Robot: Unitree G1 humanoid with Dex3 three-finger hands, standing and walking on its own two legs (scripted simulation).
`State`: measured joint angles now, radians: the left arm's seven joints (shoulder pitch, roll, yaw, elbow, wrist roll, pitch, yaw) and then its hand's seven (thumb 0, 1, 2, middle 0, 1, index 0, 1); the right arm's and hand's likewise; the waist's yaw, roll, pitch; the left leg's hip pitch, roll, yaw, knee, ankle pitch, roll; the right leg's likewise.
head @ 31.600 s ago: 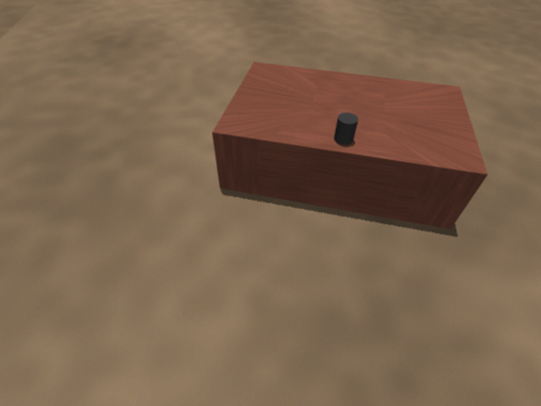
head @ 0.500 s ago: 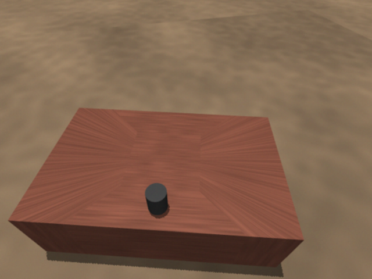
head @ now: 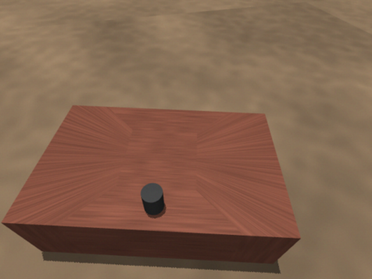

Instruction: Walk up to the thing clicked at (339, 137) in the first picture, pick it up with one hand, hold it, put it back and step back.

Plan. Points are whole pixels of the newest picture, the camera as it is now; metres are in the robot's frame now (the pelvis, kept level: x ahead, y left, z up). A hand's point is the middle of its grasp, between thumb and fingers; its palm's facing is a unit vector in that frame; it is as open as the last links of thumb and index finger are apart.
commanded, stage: stand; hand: left
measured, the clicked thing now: (153, 199) +0.50 +0.14 -0.37
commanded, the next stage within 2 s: step back in 1.16 s
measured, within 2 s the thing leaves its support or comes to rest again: neither
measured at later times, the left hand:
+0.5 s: hand out of the picture +0.08 +0.25 -0.16, palm faces -0.01 -0.94 -0.34, open 7.4 cm
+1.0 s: hand out of the picture +0.07 +0.24 -0.16, palm faces -0.02 -0.94 -0.34, open 7.4 cm
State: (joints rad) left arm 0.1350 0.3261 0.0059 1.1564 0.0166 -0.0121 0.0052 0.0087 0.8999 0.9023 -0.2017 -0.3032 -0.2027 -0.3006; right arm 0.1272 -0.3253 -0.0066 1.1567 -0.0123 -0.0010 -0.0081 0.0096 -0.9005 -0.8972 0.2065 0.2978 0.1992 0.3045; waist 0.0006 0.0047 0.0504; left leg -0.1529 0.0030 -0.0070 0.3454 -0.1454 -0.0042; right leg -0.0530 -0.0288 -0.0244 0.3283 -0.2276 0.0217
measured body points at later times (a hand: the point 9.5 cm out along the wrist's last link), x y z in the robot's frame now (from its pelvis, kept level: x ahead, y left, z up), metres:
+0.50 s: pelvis +0.01 +0.00 +0.00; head +0.02 +0.00 +0.45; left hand +0.09 +0.29 -0.13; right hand +0.09 -0.30 -0.14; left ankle +0.03 +0.12 -0.75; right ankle -0.03 -0.13 -0.75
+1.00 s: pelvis +0.01 -0.01 +0.00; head +0.02 -0.01 +0.45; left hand +0.08 +0.29 -0.13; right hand +0.07 -0.30 -0.14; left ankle +0.03 +0.12 -0.75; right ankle -0.03 -0.13 -0.75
